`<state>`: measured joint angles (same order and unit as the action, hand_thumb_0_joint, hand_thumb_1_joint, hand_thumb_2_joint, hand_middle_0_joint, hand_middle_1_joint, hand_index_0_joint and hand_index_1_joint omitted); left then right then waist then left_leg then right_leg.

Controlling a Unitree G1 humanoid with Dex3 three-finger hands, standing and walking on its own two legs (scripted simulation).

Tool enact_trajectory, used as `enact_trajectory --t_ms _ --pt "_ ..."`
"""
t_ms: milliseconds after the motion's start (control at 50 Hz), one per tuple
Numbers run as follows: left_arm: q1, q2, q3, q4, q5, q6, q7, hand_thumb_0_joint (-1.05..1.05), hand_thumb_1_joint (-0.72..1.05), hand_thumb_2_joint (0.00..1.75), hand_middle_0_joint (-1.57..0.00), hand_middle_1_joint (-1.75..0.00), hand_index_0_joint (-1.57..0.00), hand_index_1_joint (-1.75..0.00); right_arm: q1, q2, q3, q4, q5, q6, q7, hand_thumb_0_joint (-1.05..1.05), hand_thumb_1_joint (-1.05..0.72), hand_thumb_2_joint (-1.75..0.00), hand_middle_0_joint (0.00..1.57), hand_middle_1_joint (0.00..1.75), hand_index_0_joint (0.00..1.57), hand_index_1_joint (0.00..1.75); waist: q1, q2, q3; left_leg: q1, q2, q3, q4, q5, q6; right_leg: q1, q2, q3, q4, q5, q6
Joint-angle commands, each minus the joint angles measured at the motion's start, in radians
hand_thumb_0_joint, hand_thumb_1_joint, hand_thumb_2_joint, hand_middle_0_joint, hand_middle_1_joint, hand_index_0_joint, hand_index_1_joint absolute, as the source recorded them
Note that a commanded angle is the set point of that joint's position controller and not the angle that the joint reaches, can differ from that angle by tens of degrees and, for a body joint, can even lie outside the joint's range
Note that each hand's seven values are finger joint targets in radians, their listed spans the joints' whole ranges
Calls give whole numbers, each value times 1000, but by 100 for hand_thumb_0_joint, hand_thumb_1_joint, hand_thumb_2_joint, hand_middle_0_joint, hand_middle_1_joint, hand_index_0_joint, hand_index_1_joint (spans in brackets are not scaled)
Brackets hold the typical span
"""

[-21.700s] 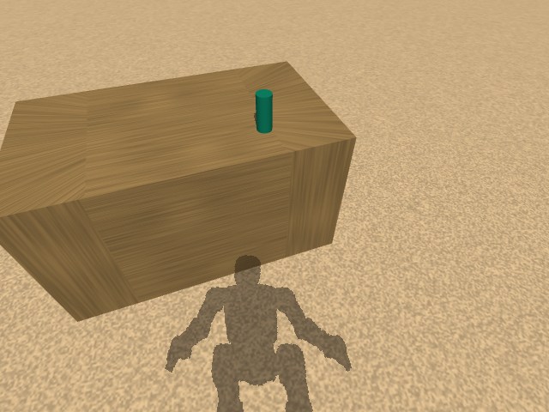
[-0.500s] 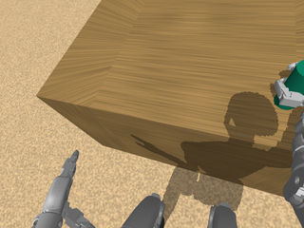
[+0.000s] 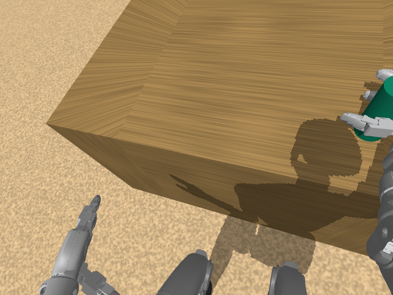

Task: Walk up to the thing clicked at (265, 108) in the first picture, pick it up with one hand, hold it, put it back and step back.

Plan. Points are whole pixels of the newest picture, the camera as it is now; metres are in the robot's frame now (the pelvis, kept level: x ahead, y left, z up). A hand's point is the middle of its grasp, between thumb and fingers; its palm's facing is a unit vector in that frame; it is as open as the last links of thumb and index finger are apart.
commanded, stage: withdraw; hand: right
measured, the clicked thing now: (383, 111) +0.52 -0.24 +0.02
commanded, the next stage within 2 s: rise in 0.44 s
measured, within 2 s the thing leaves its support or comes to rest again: neither
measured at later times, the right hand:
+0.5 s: hand out of the picture +0.52 -0.31 +0.13, palm faces +0.34 +0.94 -0.03, open 15.1 cm
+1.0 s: hand out of the picture +0.44 -0.39 +0.15, palm faces +0.48 +0.82 -0.32, open 17.1 cm
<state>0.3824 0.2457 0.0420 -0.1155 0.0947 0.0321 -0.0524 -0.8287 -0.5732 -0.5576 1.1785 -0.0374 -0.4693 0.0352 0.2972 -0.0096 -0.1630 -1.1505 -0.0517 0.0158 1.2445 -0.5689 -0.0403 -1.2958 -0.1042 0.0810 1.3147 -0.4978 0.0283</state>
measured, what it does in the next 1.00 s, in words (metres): rises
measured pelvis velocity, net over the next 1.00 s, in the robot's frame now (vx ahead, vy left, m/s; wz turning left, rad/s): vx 0.03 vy -0.01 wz -0.03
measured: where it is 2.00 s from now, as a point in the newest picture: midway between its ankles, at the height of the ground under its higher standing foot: outside the picture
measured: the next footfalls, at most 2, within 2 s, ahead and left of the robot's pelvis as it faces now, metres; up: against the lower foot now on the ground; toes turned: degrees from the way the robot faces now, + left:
none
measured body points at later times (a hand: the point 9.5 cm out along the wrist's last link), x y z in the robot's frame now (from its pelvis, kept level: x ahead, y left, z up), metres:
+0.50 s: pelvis +0.00 +0.00 +0.03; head +0.13 -0.06 +0.46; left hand +0.16 +0.26 +0.04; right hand +0.50 -0.35 +0.13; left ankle +0.01 +0.15 -0.61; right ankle +0.05 -0.13 -0.61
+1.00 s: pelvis +0.03 -0.01 +0.08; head +0.10 -0.05 +0.52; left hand +0.19 +0.24 +0.05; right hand +0.41 -0.43 +0.17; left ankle +0.01 +0.15 -0.61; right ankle +0.05 -0.13 -0.61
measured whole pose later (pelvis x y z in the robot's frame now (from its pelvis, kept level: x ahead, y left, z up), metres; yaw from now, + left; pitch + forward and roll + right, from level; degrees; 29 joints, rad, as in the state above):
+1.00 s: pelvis +0.03 -0.01 +0.08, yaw -2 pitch +16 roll +4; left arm 0.36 0.27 0.03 0.15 -0.02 0.14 -0.05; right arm -0.61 -0.71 -0.47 1.02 -0.06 -0.09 -0.02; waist 0.12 -0.01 -0.16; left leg -0.67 -0.01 -0.02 0.83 -0.44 -0.05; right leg -0.81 -0.08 0.01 0.92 -0.40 0.01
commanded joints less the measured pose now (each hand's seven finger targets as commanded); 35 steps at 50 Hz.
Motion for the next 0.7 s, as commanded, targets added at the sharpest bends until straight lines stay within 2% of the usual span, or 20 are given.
enact_trajectory --t_ms 0,80,120,140,180,220,300,340,360,400,460,480,500,540,560,580,600,640,660,680 --pt "18 164 115 -174 -2 -43 19 0 -56 6 -5 -5 -5 -6 -404 -207 6 -219 9 -67 -7 0 29 -27 58 42 58 42 -6 -271 -518 120 -28 47 -135 372 46 552 28 -13 -138 351 -34" --pt "29 169 122 -166 -1 -40 20 0 -56 6 -5 -5 -5 -6 -402 -216 10 -225 3 -71 -10 0 27 -27 49 38 49 38 -1 -286 -525 113 -27 48 -137 362 48 574 27 -12 -142 353 -32" --pt "14 190 134 -219 -3 -41 21 0 -52 3 -6 -5 -6 -5 -415 -279 -28 -269 2 -75 -18 0 25 -37 40 41 40 41 -13 -286 -578 146 -28 49 -143 373 45 604 26 -10 -145 363 -34" --pt "35 206 154 -230 -6 -38 24 0 -52 3 -6 -5 -6 -5 -416 -294 -30 -282 1 -74 -19 0 26 -36 39 40 40 40 -1 -288 -605 168 -27 46 -152 396 42 623 27 -13 -138 376 -39" --pt "50 204 148 -234 -10 -31 25 0 -52 3 -5 -5 -5 -5 -410 -324 -42 -310 1 -67 -14 0 22 -34 39 38 38 38 -4 -287 -621 221 -24 41 -172 421 37 626 33 -22 -139 377 -41" --pt "85 175 122 -165 -18 -22 23 0 -52 4 -5 -5 -5 -5 -409 -363 -57 -316 5 -53 -8 0 21 -33 39 37 38 37 -33 -311 -587 229 -22 36 -183 432 35 627 39 -30 -150 391 -41" --pt "32 179 119 -127 -25 -15 30 0 -53 4 -5 -4 -5 -5 -481 -433 -63 -363 5 -21 2 0 26 -25 32 29 31 29 -62 -364 -562 228 -18 31 -218 388 42 689 37 -38 -199 378 -30" --pt "34 144 73 -56 -27 -13 31 0 -53 4 -5 -4 -5 -5 -439 -392 -34 -282 11 2 21 0 28 -20 27 23 26 23 -59 -334 -444 220 -18 34 -241 364 43 644 39 -39 -227 344 -26" --pt "-9 149 74 -72 -30 -18 34 0 -54 4 -5 -4 -5 -5 -460 -420 -33 -297 9 10 26 0 32 -16 23 19 22 19 -69 -346 -458 233 -15 31 -251 358 44 656 39 -39 -242 336 -26" --pt "-78 166 72 -106 -32 -26 44 0 -54 4 -5 -4 -5 -5 -531 -445 -28 -301 7 32 44 0 35 -12 18 14 17 14 -60 -333 -494 252 -16 34 -268 358 45 707 33 -34 -262 342 -25" --pt "-47 145 38 -34 -40 -30 46 0 -56 4 -6 -5 -5 -5 -447 -344 18 -103 28 88 91 0 37 -8 13 9 12 9 -27 -234 -358 255 -19 43 -302 341 40 623 35 -29 -291 285 -33" --pt "-31 144 37 -10 -44 -33 47 0 -55 4 -6 -5 -5 -5 -452 -372 11 -102 27 99 105 0 38 -7 11 8 10 8 -35 -230 -353 252 -16 42 -307 349 38 624 35 -29 -290 296 -37" --pt "-43 154 45 -30 -46 -39 50 0 -55 4 -6 -5 -6 -5 -459 -370 13 -76 29 110 121 0 38 -7 10 6 9 6 -16 -212 -362 247 -18 41 -315 346 38 638 32 -28 -291 298 -39" --pt "-34 163 38 -46 -51 -46 48 0 -57 6 -8 -6 -7 -7 -452 -349 27 -59 37 134 145 0 31 -7 8 5 7 5 -14 -189 -383 257 -20 47 -321 344 37 661 32 -24 -310 302 -42" --pt "-60 200 46 -148 -69 -23 45 0 -56 5 -8 -6 -7 -7 -376 -567 -18 -8 -54 189 85 0 33 -7 8 5 7 5 -105 -207 -429 326 -18 39 -352 339 40 709 40 -41 -352 314 -28" --pt "-1 195 53 -98 -68 1 39 0 -56 5 -7 -6 -6 -7 -463 -526 13 -73 -45 207 50 0 37 -6 7 5 7 5 -67 -234 -440 333 -20 38 -360 359 38 726 40 -46 -354 322 -26" --pt "40 179 41 -86 -72 13 29 0 -56 6 -7 -6 -6 -7 -447 -454 56 -43 -38 227 41 0 39 -6 7 5 7 5 -54 -208 -415 327 -22 45 -363 364 36 733 38 -44 -359 330 -27" --pt "80 201 84 -76 -83 33 22 0 -56 5 -7 -5 -6 -6 -448 -507 37 -119 -46 256 22 0 43 -5 7 5 7 5 -70 -209 -455 361 -17 40 -379 410 32 774 43 -49 -364 376 -32" --pt "79 207 94 -77 -86 39 16 0 -56 6 -7 -5 -6 -6 -472 -562 23 -176 -54 265 9 0 42 -6 7 5 7 5 -87 -228 -496 384 -16 42 -382 430 34 818 45 -50 -370 419 -27" --pt "38 258 135 -97 -95 48 18 0 -56 5 -7 -5 -6 -6 -471 -665 -36 -220 -61 276 -10 0 43 -5 7 5 7 5 -117 -246 -544 416 -14 39 -390 447 34 861 45 -55 -379 450 -26"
